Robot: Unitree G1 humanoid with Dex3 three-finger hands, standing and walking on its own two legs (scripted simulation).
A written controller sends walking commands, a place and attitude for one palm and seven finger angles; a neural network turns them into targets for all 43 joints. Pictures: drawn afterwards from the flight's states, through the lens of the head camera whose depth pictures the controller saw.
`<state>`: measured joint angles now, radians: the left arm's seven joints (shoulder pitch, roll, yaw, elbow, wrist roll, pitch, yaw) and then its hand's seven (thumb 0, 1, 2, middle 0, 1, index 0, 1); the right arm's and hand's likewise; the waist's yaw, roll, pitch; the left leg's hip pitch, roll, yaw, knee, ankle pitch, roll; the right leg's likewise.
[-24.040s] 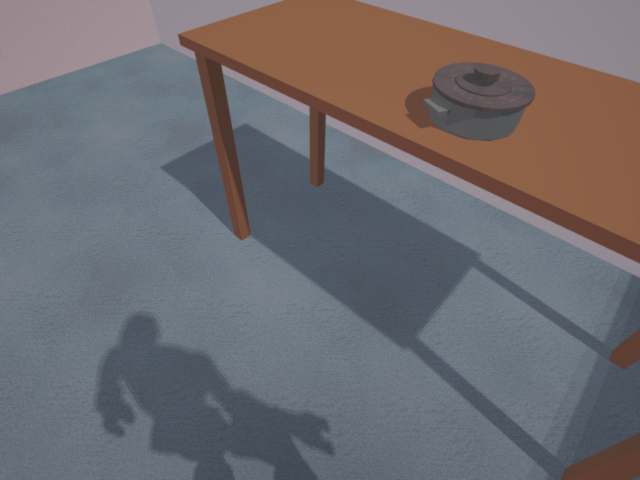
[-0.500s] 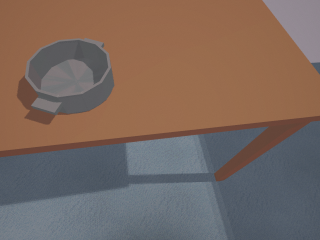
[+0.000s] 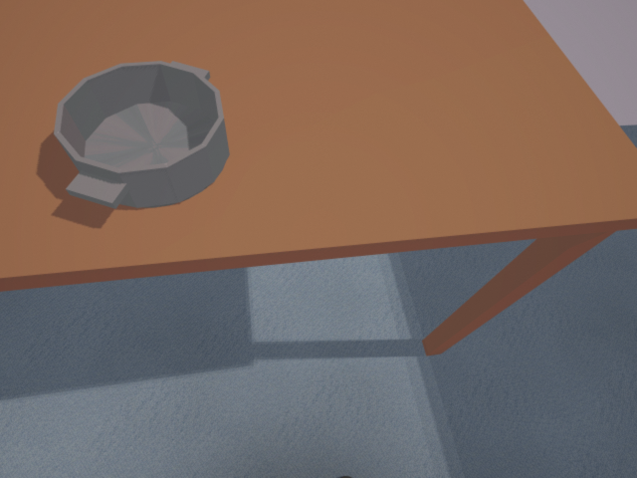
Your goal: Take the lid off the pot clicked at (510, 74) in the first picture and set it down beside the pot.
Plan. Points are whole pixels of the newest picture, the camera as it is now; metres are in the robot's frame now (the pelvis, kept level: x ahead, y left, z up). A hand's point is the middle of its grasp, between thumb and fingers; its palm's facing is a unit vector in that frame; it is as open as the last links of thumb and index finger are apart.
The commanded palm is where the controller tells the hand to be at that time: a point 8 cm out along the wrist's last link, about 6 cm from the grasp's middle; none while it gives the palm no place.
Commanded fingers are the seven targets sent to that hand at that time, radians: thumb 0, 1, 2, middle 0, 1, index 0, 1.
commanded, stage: lower the lid onto the table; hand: left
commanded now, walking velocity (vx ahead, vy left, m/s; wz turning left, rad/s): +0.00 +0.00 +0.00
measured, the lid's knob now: out of the picture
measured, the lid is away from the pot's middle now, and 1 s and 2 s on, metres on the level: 0.25 0.23 0.24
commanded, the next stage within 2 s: open the fingers wide in 0.50 s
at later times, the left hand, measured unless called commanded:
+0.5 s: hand out of the picture +0.48 +0.38 +0.15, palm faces -0.39 -0.30 -0.87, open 4.2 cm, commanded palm +0.54 +0.39 +0.22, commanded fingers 0.00 0.62 0.92 -0.77 -1.12 -1.14 -1.20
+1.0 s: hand out of the picture +0.45 +0.37 +0.15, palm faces -0.39 -0.16 -0.91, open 5.8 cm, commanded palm +0.50 +0.37 +0.21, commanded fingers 0.00 0.27 0.82 -0.57 -0.95 -0.74 -0.99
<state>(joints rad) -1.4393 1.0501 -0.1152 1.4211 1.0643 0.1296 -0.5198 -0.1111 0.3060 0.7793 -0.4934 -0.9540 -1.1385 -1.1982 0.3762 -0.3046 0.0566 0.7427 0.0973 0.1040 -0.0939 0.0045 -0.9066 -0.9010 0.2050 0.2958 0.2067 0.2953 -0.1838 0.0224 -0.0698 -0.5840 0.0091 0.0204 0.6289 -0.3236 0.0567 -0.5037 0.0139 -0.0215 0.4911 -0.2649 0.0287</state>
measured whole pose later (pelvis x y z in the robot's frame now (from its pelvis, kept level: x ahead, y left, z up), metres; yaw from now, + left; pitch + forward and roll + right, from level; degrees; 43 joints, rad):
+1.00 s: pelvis -0.01 +0.00 -0.01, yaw +0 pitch +17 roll -4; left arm -1.20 0.98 -0.01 1.22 1.05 -0.06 -0.47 -0.05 0.27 0.77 -0.51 -0.95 -0.91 -1.10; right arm 0.32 -0.28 0.05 0.68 0.10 0.20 -0.09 0.00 -0.91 -0.90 0.21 0.30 0.21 0.30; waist -0.15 0.04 -0.10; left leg -0.66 0.02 0.01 0.74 -0.37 0.05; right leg -0.58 0.03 -0.03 0.60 -0.31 0.02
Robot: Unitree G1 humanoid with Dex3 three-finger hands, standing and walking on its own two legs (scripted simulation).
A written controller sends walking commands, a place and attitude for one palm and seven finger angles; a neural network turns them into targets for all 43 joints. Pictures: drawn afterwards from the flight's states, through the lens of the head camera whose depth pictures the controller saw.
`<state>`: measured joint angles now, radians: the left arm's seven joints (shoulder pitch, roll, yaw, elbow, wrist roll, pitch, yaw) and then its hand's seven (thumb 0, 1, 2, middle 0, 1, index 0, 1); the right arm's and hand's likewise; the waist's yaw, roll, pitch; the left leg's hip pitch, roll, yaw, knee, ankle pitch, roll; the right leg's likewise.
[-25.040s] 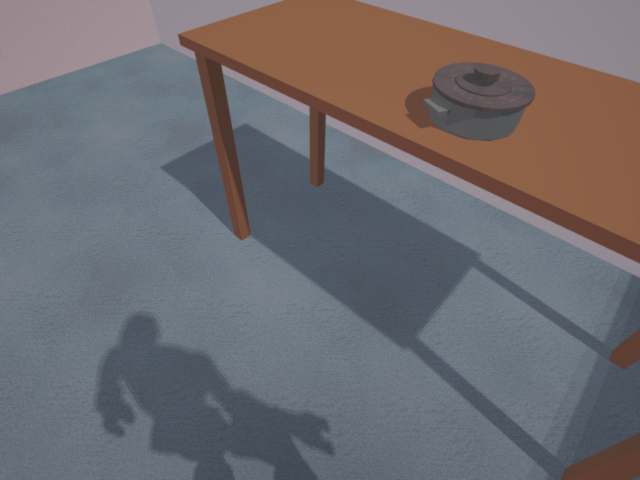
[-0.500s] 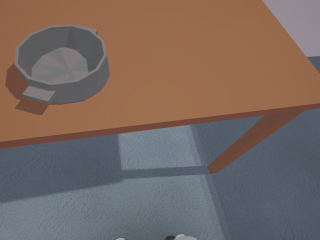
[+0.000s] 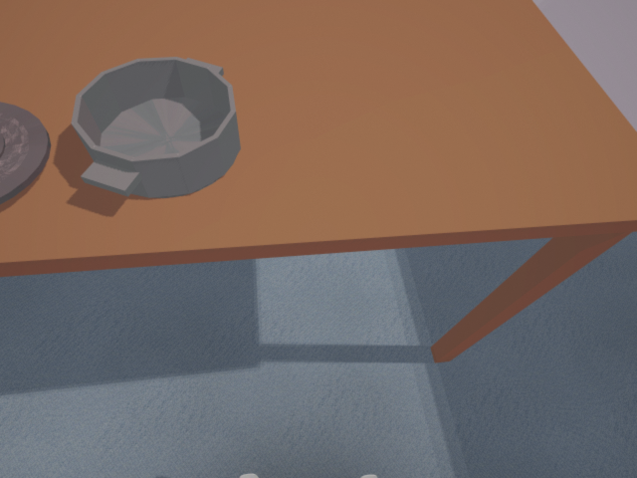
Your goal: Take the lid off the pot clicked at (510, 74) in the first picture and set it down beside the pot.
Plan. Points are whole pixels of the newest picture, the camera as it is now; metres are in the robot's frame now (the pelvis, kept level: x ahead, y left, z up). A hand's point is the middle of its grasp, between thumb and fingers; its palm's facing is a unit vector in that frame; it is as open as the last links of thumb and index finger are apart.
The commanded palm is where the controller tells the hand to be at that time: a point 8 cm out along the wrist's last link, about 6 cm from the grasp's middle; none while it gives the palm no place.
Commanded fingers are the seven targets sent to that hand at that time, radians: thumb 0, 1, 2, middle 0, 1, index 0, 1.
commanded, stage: open the fingers wide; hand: left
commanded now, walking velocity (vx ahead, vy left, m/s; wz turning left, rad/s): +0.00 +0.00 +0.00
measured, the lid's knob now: out of the picture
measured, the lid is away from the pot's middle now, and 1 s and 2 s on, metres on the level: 0.23 0.24 0.24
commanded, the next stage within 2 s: raise the empty hand in 0.70 s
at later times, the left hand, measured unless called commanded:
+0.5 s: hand out of the picture +0.47 +0.38 +0.16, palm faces -0.38 -0.16 -0.91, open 10.2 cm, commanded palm +0.51 +0.38 +0.22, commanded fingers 0.00 -0.09 0.81 -0.42 -0.72 -0.42 -0.72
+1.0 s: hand out of the picture +0.47 +0.39 +0.18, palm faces -0.33 -0.15 -0.93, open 11.1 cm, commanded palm +0.50 +0.38 +0.25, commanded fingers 0.00 -0.11 0.85 -0.44 -0.68 -0.44 -0.68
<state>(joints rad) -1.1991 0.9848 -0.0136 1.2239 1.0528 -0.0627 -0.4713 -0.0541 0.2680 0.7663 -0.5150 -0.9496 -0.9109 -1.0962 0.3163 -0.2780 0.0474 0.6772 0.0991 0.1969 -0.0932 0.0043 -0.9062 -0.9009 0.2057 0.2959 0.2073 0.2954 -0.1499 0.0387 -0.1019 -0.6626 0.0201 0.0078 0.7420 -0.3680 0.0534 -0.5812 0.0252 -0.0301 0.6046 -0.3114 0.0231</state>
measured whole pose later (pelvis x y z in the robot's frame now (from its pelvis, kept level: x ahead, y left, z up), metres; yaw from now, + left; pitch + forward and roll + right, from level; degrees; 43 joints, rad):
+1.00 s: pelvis +0.00 +0.02 +0.00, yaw -1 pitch +17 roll -4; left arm -1.24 1.00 -0.02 1.18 1.05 -0.08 -0.49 0.00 -0.11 0.84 -0.45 -0.68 -0.45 -0.68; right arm 0.36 -0.26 0.04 0.68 0.10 0.22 -0.08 0.00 -0.91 -0.90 0.21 0.30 0.21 0.30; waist -0.15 0.04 -0.12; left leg -0.67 0.01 0.02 0.75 -0.38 0.08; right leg -0.59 0.01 -0.01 0.60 -0.31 0.04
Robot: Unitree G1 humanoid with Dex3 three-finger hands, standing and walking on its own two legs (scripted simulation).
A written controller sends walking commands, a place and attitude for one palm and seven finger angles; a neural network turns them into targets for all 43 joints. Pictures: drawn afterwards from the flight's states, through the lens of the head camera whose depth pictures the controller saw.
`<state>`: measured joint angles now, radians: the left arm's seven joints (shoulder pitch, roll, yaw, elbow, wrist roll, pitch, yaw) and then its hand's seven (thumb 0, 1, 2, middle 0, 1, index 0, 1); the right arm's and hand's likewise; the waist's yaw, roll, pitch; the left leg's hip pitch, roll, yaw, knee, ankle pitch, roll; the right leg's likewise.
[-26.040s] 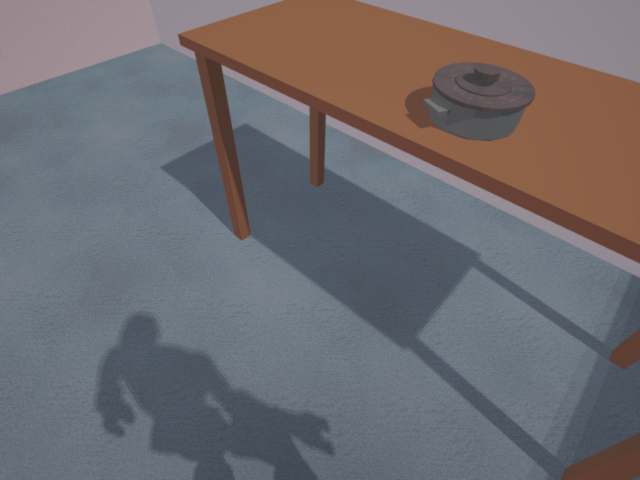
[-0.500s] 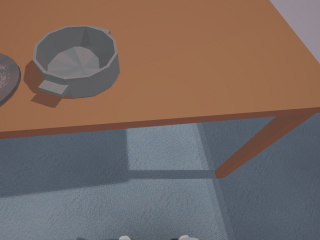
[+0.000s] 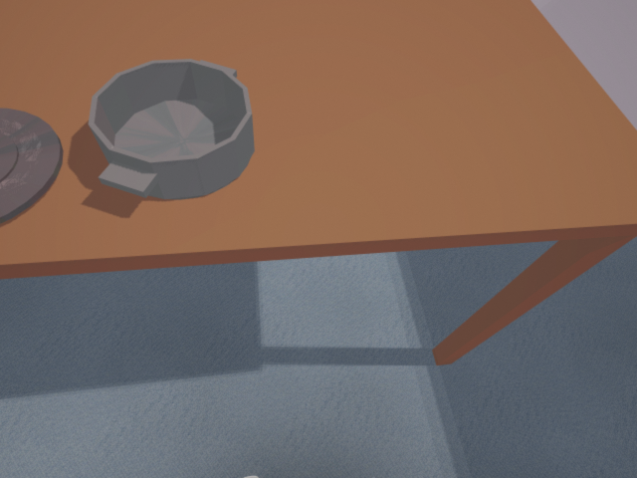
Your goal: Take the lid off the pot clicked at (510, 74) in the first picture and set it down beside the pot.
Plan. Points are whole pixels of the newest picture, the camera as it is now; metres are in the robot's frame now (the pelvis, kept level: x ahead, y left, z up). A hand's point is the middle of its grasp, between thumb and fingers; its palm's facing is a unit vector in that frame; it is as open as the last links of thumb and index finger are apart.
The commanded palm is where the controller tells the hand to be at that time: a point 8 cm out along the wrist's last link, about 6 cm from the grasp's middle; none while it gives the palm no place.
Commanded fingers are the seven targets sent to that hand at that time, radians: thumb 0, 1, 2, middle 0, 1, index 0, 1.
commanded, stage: raise the empty hand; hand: left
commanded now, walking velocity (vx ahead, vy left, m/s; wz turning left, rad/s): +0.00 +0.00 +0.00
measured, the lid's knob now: out of the picture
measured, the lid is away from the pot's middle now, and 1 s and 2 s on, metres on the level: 0.24 0.24 0.24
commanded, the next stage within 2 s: draw the hand back to the body in 1.10 s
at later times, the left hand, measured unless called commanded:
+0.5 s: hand out of the picture +0.45 +0.37 +0.23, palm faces -0.29 -0.15 -0.95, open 11.1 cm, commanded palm +0.49 +0.37 +0.30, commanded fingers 0.00 -0.11 0.85 -0.44 -0.68 -0.44 -0.68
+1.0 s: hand out of the picture +0.47 +0.36 +0.29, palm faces -0.21 -0.14 -0.97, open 11.1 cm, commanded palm +0.50 +0.36 +0.35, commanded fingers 0.00 -0.11 0.85 -0.44 -0.68 -0.44 -0.68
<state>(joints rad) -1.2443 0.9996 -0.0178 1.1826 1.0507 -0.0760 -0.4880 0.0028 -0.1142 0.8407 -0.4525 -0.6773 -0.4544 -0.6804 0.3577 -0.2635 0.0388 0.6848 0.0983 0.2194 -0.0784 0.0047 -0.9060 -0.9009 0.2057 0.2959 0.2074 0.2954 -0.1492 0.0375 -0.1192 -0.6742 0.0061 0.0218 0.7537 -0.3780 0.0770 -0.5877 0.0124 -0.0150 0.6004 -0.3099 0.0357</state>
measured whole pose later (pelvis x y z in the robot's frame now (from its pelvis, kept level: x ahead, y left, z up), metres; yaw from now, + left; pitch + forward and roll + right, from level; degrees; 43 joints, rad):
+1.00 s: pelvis +0.01 -0.02 +0.02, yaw +1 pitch +14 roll -3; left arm -1.47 1.03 -0.13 1.21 1.09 0.10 -0.55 0.00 -0.11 0.85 -0.46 -0.67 -0.46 -0.68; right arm 0.33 -0.29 0.05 0.71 0.11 0.17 -0.07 0.01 -0.91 -0.90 0.20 0.30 0.21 0.30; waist -0.14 0.05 -0.09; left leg -0.53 0.00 0.01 0.60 -0.32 0.05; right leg -0.45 0.01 -0.02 0.48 -0.27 0.02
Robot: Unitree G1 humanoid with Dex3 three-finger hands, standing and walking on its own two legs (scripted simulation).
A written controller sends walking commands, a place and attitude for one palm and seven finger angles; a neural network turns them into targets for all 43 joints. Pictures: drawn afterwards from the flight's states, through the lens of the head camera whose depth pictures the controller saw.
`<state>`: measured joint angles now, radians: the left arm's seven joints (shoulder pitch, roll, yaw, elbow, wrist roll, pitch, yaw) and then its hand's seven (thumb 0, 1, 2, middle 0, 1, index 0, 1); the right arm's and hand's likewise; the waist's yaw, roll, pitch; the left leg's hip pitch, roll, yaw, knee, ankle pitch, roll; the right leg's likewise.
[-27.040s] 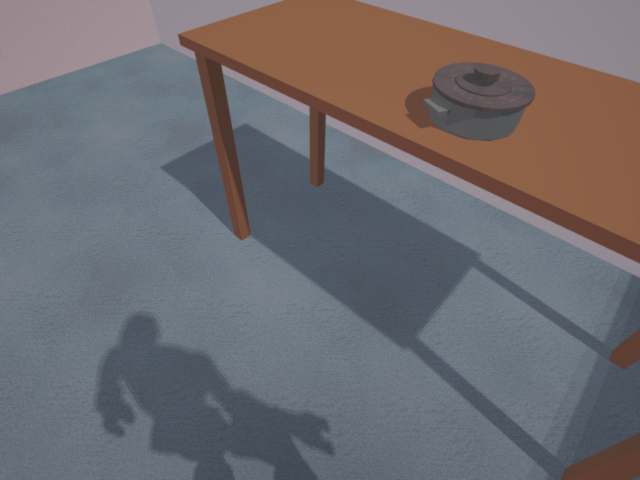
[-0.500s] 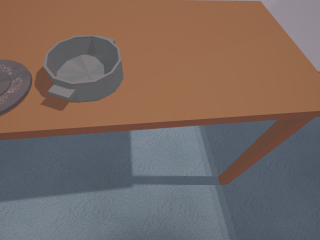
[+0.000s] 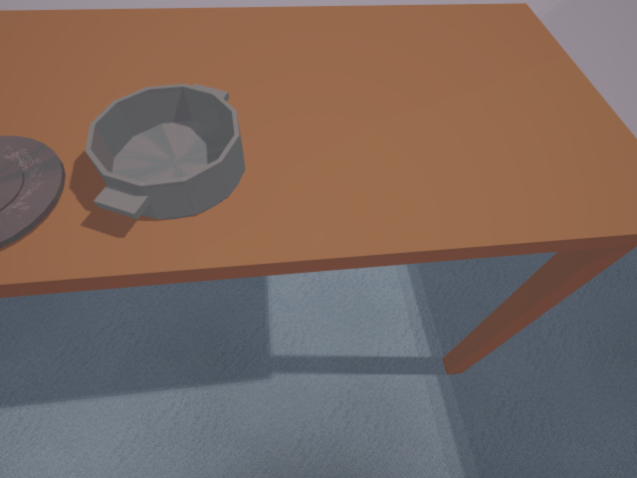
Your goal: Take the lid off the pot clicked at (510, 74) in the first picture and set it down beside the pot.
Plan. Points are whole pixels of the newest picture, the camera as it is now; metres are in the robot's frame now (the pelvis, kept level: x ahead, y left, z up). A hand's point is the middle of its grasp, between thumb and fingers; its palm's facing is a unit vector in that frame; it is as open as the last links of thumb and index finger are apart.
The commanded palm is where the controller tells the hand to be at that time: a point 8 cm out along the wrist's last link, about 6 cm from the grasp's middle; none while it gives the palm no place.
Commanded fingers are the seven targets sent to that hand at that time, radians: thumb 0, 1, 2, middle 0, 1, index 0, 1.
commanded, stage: raise the empty hand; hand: left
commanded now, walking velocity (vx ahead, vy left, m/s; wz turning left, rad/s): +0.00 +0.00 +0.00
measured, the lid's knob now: out of the picture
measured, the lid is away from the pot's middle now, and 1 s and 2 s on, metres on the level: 0.24 0.24 0.24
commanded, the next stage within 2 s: draw the hand back to the body in 0.10 s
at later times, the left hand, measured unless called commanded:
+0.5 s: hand out of the picture +0.46 +0.37 +0.27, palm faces -0.18 -0.09 -0.98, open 11.1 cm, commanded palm +0.43 +0.36 +0.33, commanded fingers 0.00 -0.11 0.85 -0.44 -0.68 -0.44 -0.68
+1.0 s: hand out of the picture +0.41 +0.29 +0.32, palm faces +0.52 -0.81 -0.27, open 10.9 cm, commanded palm +0.35 +0.33 +0.32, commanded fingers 0.00 0.17 0.86 -0.38 -0.57 -0.38 -0.57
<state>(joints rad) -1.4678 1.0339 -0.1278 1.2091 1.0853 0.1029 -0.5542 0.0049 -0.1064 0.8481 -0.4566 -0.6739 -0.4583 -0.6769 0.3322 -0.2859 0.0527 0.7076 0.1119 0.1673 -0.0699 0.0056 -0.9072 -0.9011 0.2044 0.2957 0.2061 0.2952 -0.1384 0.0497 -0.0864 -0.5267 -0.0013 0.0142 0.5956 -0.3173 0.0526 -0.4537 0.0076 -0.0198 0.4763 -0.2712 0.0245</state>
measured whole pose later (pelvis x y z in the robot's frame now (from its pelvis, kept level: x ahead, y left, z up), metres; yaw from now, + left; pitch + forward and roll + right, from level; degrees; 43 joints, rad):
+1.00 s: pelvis -0.01 -0.02 +0.01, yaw -1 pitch +3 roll -1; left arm -0.75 0.68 0.41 0.50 0.04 -0.06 0.02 0.00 -0.04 0.85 -0.44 -0.65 -0.44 -0.65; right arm 0.27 -0.26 0.05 0.58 0.06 0.07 -0.04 0.01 -0.91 -0.90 0.20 0.30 0.21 0.30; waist -0.03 0.02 0.00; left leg -0.23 0.02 0.03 0.45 -0.27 0.02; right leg -0.19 0.03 0.00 0.38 -0.24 -0.01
